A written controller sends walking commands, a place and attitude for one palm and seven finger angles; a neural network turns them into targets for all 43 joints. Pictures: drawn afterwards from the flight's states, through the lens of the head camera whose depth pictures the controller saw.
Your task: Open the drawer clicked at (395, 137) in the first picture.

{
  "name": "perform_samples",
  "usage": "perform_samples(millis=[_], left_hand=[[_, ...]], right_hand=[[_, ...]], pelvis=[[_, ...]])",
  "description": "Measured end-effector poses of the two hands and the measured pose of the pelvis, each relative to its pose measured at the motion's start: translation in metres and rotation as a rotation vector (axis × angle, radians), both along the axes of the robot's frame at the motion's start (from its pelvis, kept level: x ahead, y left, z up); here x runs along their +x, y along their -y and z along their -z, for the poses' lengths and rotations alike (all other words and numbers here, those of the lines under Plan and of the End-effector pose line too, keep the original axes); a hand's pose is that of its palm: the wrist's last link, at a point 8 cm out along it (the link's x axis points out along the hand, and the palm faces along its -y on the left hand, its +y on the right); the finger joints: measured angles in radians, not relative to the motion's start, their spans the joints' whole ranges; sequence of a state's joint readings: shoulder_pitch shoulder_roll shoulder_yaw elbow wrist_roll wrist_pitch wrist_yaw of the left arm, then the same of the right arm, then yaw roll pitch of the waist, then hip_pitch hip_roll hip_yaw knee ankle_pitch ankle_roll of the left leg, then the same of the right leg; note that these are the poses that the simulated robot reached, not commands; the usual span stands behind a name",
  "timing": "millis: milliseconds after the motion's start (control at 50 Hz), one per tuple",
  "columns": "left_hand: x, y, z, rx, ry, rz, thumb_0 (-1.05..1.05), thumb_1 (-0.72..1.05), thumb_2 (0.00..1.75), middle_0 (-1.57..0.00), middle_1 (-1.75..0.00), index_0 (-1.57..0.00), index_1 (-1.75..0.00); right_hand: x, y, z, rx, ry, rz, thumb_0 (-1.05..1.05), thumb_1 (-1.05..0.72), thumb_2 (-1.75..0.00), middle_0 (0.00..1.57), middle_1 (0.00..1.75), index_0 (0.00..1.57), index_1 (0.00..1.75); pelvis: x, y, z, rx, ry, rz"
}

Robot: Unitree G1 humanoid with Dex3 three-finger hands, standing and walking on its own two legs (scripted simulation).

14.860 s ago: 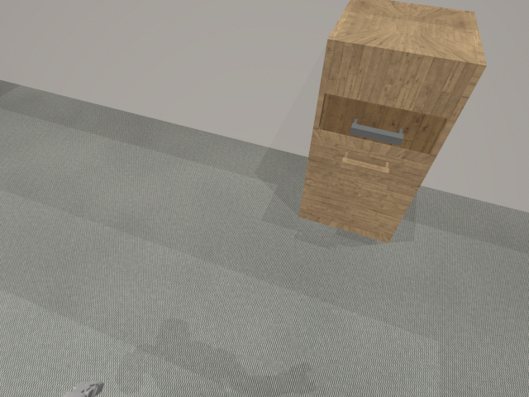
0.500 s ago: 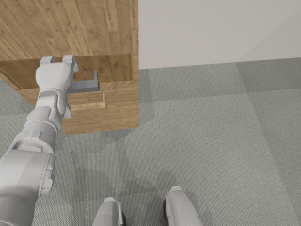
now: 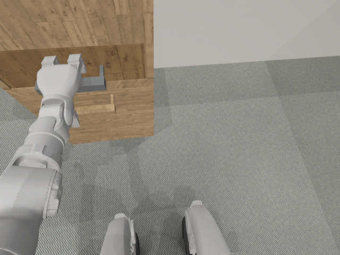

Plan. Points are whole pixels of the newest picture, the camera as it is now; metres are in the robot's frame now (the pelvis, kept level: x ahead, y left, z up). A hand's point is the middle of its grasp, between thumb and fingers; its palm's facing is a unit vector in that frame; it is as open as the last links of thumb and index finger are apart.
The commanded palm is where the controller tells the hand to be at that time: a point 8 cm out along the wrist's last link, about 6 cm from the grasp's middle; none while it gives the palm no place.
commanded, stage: lower the fingers behind the handle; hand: left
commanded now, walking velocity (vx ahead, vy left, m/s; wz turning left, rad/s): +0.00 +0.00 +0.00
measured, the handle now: (72, 78) +0.57 +0.20 -0.05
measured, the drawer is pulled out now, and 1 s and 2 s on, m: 0.00 0.00 0.01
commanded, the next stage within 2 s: close the thumb around the handle in 0.88 s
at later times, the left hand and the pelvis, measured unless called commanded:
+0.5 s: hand (73, 99) +0.52 +0.21 -0.07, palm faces -0.06 -0.01 -1.00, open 13.8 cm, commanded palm +0.51 +0.19 -0.01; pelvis -0.01 -0.01 -0.03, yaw +0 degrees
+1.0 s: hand (74, 98) +0.52 +0.20 -0.07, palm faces -0.05 -0.02 -1.00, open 13.8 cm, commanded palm +0.51 +0.19 -0.01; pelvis -0.01 +0.00 -0.04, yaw +0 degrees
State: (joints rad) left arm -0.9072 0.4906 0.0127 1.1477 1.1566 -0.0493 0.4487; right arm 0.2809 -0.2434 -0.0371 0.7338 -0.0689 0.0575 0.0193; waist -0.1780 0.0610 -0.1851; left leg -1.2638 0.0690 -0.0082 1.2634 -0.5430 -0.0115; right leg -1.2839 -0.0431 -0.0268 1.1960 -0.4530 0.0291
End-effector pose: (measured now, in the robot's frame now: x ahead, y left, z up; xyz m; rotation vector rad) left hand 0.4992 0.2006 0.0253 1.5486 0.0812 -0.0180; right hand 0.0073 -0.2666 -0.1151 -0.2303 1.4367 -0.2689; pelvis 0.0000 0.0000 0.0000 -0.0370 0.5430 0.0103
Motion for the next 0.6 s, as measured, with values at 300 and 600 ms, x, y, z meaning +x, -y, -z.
perform_samples(millis=[300, 600], left_hand=[[-0.001, -0.001, 0.025, 0.016, -0.003, -0.012, 0.00, -0.48, 0.30, -0.32, -1.20, -0.31, -1.20], [0.002, -0.005, 0.037, 0.023, 0.016, -0.018, 0.00, -0.48, 0.30, -0.31, -1.20, -0.32, -1.20]], right_hand=[[-0.010, 0.004, 0.022, 0.004, -0.017, -0.005, 0.00, -0.91, -0.90, 0.20, 0.29, 0.21, 0.30], [-0.011, 0.006, 0.037, 0.003, -0.020, -0.011, 0.00, -0.91, -0.90, 0.20, 0.29, 0.21, 0.30]], pelvis=[[-0.009, 0.004, 0.021, 0.000, -0.032, 0.001], [-0.013, 0.005, 0.035, -0.004, -0.050, 0.001]])
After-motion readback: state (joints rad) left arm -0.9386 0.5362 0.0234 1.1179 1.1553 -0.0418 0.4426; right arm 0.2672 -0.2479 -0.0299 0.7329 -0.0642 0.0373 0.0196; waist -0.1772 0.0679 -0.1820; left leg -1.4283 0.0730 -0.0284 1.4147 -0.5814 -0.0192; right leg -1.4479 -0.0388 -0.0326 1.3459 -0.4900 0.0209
